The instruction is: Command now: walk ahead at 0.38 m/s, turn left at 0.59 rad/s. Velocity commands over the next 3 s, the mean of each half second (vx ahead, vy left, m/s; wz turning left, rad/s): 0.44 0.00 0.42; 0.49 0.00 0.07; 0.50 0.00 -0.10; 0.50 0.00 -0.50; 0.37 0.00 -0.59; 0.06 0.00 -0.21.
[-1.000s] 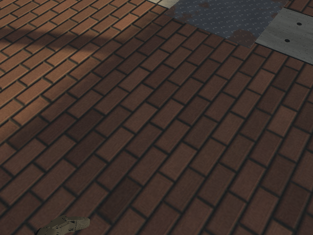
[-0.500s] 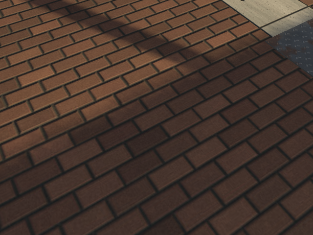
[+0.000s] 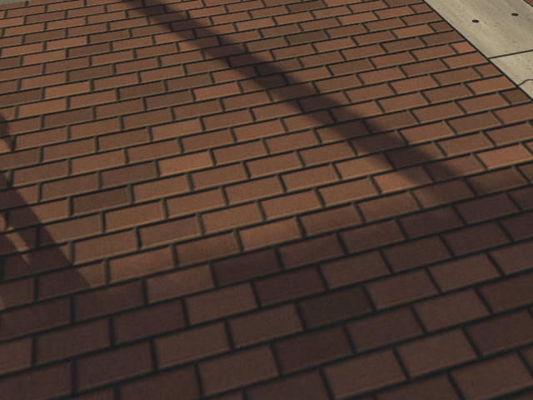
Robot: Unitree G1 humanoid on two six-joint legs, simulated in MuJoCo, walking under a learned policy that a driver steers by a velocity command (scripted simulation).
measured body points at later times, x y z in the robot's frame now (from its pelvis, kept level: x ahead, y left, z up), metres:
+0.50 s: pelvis +0.19 +0.07 -0.01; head +0.23 +0.08 +0.43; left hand +0.07 +0.30 -0.15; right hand +0.43 -0.11 -0.11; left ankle +0.22 +0.16 -0.74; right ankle +0.03 -0.10 -0.66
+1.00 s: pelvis +0.47 +0.11 -0.02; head +0.50 +0.10 +0.43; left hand +0.58 +0.39 -0.12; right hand +0.51 -0.15 -0.17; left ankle +0.26 +0.17 -0.67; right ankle +0.58 +0.06 -0.74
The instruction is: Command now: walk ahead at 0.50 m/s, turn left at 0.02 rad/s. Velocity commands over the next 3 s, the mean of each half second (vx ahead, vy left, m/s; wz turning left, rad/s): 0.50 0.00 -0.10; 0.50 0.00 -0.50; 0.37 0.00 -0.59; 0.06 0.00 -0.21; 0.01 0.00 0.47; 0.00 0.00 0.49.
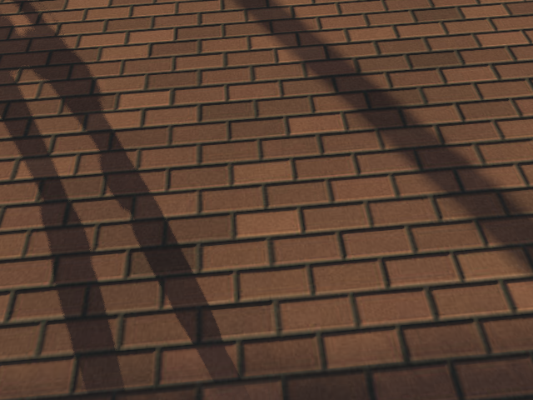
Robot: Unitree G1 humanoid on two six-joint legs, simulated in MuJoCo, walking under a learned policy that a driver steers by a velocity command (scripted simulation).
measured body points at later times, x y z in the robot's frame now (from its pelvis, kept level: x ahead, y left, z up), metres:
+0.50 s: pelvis +0.28 +0.03 +0.00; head +0.31 +0.04 +0.45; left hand +0.23 +0.28 -0.14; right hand +0.46 -0.21 -0.10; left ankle +0.39 +0.11 -0.72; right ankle +0.11 -0.07 -0.70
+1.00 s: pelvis +0.53 -0.03 +0.00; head +0.56 -0.05 +0.44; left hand +0.80 +0.11 -0.11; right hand +0.40 -0.25 -0.15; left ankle +0.39 +0.12 -0.71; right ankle +0.61 -0.12 -0.72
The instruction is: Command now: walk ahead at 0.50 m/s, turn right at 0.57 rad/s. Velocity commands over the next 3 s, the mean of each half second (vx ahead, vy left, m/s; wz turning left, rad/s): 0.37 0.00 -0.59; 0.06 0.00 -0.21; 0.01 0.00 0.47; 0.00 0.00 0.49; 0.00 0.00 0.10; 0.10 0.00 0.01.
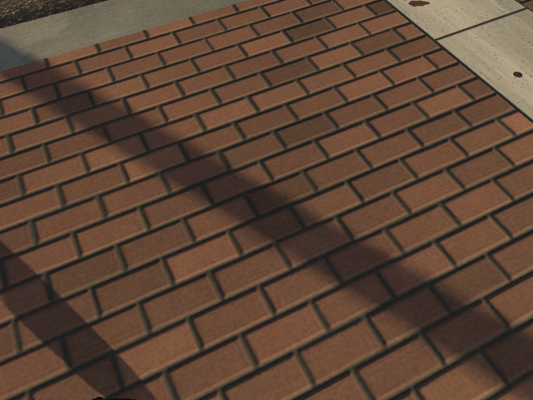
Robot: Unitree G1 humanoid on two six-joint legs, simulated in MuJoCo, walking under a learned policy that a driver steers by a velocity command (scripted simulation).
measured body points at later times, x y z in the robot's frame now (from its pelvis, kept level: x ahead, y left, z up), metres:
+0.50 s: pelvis +0.24 -0.01 +0.01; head +0.28 -0.03 +0.46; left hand +0.31 +0.27 -0.12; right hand +0.38 -0.29 -0.09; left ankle +0.40 +0.05 -0.71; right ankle +0.11 -0.05 -0.72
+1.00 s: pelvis +0.29 -0.03 +0.02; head +0.29 -0.04 +0.47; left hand +0.50 +0.16 -0.09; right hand +0.25 -0.29 -0.12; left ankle +0.36 +0.06 -0.69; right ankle +0.24 -0.12 -0.72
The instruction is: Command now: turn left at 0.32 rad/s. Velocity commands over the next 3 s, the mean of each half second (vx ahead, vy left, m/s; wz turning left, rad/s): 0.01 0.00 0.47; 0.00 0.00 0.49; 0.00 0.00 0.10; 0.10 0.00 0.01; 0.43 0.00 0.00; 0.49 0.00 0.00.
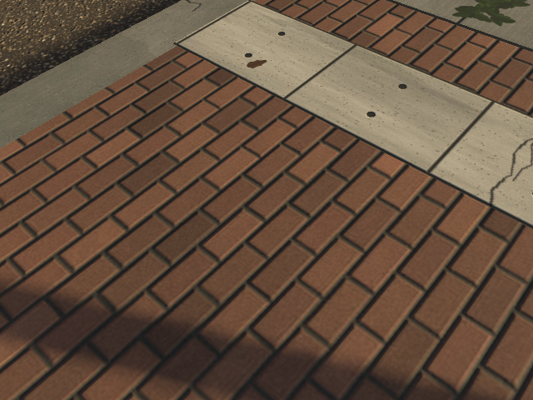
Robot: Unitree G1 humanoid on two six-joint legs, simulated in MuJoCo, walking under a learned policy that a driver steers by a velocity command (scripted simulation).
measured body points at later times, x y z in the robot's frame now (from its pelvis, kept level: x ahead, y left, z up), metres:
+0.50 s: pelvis -0.02 +0.03 +0.00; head +0.01 +0.06 +0.45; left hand +0.02 +0.33 -0.13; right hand +0.16 -0.22 -0.10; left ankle -0.04 +0.10 -0.74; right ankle +0.03 -0.11 -0.68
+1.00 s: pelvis -0.01 -0.01 +0.00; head +0.03 -0.02 +0.45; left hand -0.05 +0.28 -0.09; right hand +0.23 -0.19 -0.13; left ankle -0.11 +0.08 -0.68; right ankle +0.05 -0.09 -0.74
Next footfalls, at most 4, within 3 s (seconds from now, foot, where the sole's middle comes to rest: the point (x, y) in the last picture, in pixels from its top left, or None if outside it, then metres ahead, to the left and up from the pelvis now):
0.22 left None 0.00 0.11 -0.78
0.74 right None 0.08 -0.07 -0.78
1.12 left None -0.06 0.09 -0.78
2.50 left None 0.35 0.26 -0.78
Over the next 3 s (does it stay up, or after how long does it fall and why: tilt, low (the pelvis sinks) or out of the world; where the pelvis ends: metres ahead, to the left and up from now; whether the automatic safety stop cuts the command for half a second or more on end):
stays up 0.48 0.26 -0.01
